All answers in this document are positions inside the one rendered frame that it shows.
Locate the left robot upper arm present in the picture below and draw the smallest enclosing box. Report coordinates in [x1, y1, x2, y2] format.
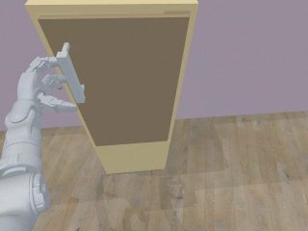
[0, 172, 50, 231]

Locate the robot left hand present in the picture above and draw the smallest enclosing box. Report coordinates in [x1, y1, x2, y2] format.
[17, 57, 78, 114]

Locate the robot left forearm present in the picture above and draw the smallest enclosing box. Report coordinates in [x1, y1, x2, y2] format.
[0, 100, 43, 180]

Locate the handle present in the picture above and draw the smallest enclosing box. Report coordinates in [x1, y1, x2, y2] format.
[56, 42, 86, 104]

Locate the cupboard door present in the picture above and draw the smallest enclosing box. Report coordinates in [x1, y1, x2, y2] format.
[38, 13, 190, 146]

